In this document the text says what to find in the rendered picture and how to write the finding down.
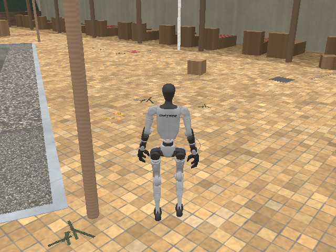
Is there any left robot forearm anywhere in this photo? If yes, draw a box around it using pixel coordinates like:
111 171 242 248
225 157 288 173
139 127 149 151

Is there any robot right hand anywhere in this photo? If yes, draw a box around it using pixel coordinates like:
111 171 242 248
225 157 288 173
187 154 199 168

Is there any robot right upper arm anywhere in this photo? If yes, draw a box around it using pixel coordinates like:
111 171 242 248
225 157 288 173
180 107 192 136

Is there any robot left upper arm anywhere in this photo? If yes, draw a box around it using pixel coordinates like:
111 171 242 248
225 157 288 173
144 106 158 135

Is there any robot left hand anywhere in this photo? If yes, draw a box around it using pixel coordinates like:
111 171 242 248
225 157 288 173
138 149 150 163

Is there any robot left foot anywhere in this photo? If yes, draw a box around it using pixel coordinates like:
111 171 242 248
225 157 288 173
154 208 162 221

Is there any right robot forearm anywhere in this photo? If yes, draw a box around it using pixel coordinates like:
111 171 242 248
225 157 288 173
187 128 198 155

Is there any humanoid robot torso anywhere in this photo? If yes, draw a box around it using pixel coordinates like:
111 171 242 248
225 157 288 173
156 104 181 158

